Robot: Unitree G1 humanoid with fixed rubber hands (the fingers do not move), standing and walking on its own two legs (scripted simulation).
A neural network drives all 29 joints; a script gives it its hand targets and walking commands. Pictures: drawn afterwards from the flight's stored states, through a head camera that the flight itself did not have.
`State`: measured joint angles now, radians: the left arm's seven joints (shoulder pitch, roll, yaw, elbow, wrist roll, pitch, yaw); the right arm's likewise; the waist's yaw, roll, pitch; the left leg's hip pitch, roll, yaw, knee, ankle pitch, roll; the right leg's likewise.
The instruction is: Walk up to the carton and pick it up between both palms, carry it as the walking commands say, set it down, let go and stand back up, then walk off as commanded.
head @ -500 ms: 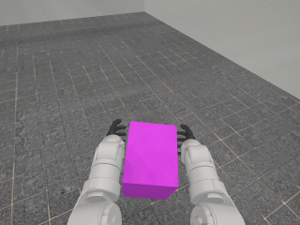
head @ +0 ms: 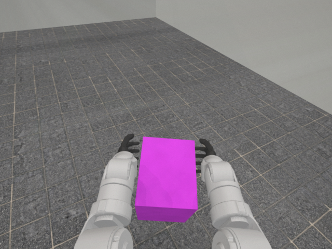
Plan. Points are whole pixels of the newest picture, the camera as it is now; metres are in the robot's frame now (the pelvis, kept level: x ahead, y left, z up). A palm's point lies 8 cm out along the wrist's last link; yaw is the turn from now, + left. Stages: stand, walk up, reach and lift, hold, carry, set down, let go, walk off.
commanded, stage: reach and lift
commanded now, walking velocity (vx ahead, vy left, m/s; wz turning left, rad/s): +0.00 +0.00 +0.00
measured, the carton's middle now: (165, 181) +0.31 +0.00 -0.04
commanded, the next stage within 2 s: hold in 0.36 s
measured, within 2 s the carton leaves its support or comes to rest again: neither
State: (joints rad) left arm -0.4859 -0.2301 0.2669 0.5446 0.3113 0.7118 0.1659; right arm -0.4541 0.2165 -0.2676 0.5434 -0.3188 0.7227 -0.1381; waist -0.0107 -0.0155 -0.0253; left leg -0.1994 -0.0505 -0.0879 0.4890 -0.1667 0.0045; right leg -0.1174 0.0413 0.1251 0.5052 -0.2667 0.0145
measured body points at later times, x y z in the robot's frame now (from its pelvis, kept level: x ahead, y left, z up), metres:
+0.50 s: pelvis -0.01 +0.00 +0.00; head -0.08 +0.02 +0.44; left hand +0.31 +0.11 +0.05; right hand +0.30 -0.12 +0.04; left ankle +0.07 +0.11 -0.74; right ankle +0.02 -0.13 -0.74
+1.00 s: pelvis +0.00 +0.00 +0.00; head -0.07 +0.01 +0.44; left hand +0.31 +0.12 +0.05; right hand +0.31 -0.12 +0.04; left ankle +0.07 +0.11 -0.74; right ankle +0.02 -0.13 -0.74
